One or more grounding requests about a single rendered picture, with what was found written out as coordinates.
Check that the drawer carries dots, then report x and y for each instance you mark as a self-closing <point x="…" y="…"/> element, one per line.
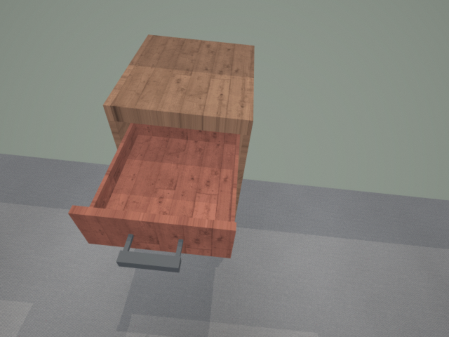
<point x="166" y="184"/>

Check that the handle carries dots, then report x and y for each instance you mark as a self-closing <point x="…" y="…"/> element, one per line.
<point x="149" y="261"/>

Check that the cabinet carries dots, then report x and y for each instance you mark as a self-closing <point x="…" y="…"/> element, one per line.
<point x="187" y="83"/>

